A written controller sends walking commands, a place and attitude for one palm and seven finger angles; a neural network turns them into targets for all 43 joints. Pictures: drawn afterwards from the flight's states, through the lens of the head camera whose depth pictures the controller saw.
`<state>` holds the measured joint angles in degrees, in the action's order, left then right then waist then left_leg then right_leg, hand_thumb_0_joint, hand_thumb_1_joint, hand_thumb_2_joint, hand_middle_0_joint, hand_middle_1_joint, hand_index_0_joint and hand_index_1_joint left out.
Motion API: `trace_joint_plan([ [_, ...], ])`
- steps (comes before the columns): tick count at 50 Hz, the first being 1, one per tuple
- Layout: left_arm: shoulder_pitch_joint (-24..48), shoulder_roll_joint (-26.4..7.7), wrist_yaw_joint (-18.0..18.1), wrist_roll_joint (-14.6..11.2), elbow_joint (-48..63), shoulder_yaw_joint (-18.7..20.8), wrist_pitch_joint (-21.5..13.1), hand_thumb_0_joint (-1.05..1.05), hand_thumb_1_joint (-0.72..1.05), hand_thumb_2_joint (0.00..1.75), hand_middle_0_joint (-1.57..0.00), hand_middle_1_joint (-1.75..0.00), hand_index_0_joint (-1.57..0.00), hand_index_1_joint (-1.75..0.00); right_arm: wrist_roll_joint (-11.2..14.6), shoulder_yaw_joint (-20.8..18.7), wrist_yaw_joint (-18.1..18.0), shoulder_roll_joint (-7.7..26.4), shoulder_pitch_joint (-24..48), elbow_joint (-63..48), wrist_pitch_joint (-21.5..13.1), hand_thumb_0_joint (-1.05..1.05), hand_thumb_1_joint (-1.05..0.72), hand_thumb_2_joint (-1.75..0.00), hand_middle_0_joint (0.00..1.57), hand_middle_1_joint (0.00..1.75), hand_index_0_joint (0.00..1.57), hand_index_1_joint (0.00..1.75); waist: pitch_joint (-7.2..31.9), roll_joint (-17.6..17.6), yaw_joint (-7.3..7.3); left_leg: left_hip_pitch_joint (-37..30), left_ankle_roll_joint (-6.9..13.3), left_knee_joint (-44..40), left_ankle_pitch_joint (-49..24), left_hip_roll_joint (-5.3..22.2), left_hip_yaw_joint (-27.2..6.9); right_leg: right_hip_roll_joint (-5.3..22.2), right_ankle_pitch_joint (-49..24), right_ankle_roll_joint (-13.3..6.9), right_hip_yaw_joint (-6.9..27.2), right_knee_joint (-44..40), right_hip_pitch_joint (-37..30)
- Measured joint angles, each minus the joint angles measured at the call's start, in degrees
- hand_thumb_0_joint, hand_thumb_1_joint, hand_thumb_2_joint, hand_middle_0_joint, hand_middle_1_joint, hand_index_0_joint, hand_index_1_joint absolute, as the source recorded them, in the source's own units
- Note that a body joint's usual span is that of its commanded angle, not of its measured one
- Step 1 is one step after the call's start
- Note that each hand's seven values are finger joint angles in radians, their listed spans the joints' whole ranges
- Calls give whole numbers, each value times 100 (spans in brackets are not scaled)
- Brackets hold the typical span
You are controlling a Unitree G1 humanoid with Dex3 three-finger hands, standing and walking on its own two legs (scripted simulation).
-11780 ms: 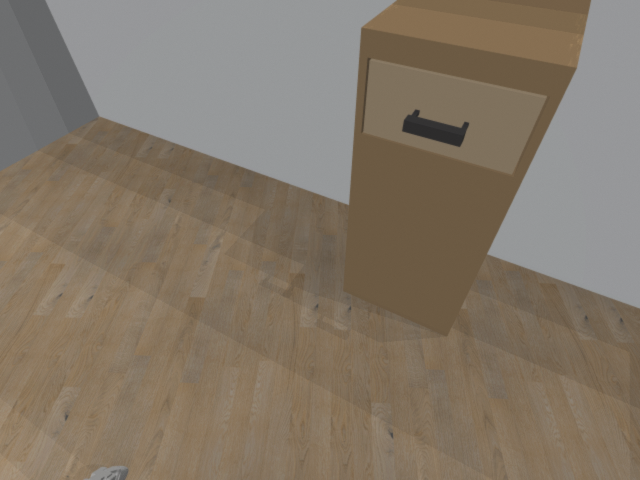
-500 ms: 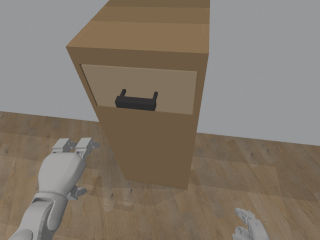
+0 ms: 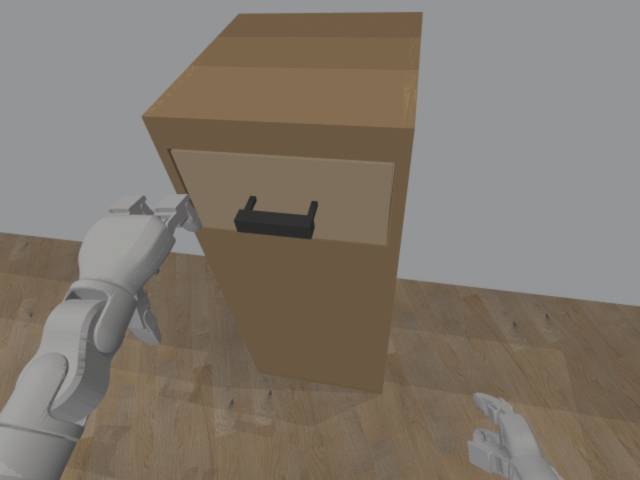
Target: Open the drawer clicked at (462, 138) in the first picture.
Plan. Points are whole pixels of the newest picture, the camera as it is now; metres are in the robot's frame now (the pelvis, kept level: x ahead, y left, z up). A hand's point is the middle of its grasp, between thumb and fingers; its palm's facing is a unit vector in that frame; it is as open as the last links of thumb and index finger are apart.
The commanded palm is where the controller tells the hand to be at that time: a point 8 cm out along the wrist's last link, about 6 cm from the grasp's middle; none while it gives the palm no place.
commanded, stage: raise the hand with hooked fingers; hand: left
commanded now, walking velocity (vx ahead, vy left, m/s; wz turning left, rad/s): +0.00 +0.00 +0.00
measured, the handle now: (278, 214) +0.51 +0.15 +0.03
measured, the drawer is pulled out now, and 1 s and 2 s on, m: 0.00 0.00 0.00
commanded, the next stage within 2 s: move the hooked fingers above the handle in 0.46 s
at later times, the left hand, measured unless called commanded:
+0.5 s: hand (136, 274) +0.29 +0.25 +0.14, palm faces +0.09 -0.05 -0.99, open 13.9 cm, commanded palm +0.26 +0.25 +0.20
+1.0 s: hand (183, 252) +0.34 +0.22 +0.12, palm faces +0.05 -0.05 -1.00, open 13.9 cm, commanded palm +0.31 +0.22 +0.18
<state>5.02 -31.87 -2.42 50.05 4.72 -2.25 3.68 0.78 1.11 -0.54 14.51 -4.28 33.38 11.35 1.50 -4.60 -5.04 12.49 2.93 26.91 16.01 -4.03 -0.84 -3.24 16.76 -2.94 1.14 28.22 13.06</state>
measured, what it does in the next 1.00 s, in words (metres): stands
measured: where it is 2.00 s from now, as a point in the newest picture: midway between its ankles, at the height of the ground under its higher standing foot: outside the picture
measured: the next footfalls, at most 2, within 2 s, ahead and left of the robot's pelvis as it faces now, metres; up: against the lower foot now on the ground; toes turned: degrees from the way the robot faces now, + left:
none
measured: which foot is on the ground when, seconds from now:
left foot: down 0.00-1.00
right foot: down 0.00-1.00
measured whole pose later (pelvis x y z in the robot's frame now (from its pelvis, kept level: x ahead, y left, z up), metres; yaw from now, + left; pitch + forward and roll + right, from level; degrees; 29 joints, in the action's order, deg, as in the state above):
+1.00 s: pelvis -0.03 +0.01 +0.00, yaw +0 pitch +2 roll +0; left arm 21.3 -28.5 -1.5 52.1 -11.3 -8.8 1.6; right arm 2.0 1.0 -0.1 13.8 -8.2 35.8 11.8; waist 1.3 -4.0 -3.5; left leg 15.2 3.8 26.2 13.2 -5.0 -0.5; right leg -2.2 14.3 -1.9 1.3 28.0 15.9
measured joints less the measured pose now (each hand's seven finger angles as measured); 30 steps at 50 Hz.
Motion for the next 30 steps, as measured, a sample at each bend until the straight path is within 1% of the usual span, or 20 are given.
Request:
trace_joint_plan([
  [5,438,-143,-292,-81,-156,3,-33,0,-49,30,-32,-120,-32,-120,38,42,9,6,-49,42,34,1,-90,-90,20,30,20,30,-33,-26,18,-45,4,-76,-74,-14,-42,18,-67,7,-39,-96,-66],
  [7,527,-174,-381,-132,-214,64,-59,0,-49,30,-32,-120,-32,-120,50,47,26,14,-80,47,49,1,-90,-90,20,30,20,30,-41,-38,35,-52,8,-109,-104,-17,-39,23,-95,13,-36,-125,-70],
  [10,484,-189,-519,-226,-245,173,-95,0,-49,30,-32,-120,-31,-120,58,46,69,35,-159,18,58,1,-90,-90,20,30,20,30,-46,-41,67,-43,17,-152,-144,-19,-16,27,-135,25,-13,-152,-48],
  [13,321,-185,-594,-263,-158,214,-213,0,-49,30,-32,-120,-31,-120,45,19,98,72,-256,-7,35,1,-90,-90,20,30,20,30,-79,-29,73,-10,27,-154,-169,-20,2,28,-165,35,3,-155,-12],
  [15,219,-173,-558,-256,-70,191,-359,0,-49,30,-32,-120,-31,-120,24,-18,94,96,-323,12,4,1,-90,-90,20,30,20,30,-99,-15,57,16,34,-144,-182,-26,2,34,-178,43,1,-150,10],
  [18,131,-160,-397,-246,16,153,-566,0,-49,30,-32,-120,-32,-120,16,-68,74,123,-381,87,-29,1,-90,-90,20,30,20,30,-127,0,25,51,42,-118,-196,-35,-5,44,-195,55,-10,-142,33],
  [21,159,-162,-199,-217,-21,134,-648,0,-49,30,-33,-120,-32,-120,29,-104,58,124,-391,172,-41,1,-90,-90,20,30,19,30,-144,11,0,78,49,-103,-217,-47,-11,57,-213,66,-20,-131,54],
  [25,279,-174,-58,-184,-176,153,-531,0,-49,30,-33,-120,-32,-120,60,-103,59,100,-361,228,-31,1,-90,-90,20,30,19,30,-134,5,-4,91,62,-106,-250,-60,-10,72,-242,82,-22,-133,65],
  [30,360,-150,-157,-171,-302,116,-312,0,-49,30,-32,-120,-32,-120,88,-60,64,58,-302,180,-16,1,-90,-90,20,30,19,30,-116,-23,32,61,81,-137,-291,-78,-7,92,-276,103,-19,-156,37],
])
